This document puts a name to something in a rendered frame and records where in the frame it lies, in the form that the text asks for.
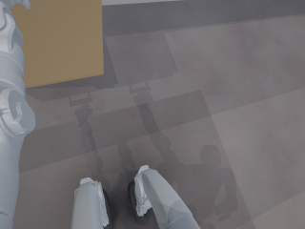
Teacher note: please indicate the right robot shin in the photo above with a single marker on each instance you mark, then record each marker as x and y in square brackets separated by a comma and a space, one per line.
[142, 205]

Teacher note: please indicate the left robot foot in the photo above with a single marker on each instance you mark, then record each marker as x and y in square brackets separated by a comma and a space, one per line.
[108, 208]

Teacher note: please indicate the cabinet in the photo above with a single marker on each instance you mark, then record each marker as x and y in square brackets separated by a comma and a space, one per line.
[62, 40]

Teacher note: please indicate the left robot upper arm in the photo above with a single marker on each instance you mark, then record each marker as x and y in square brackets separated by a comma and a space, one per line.
[17, 120]

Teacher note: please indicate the robot left hand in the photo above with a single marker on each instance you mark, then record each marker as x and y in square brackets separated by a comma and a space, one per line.
[11, 3]

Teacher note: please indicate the robot left forearm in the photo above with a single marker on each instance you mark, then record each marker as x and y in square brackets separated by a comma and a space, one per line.
[12, 58]

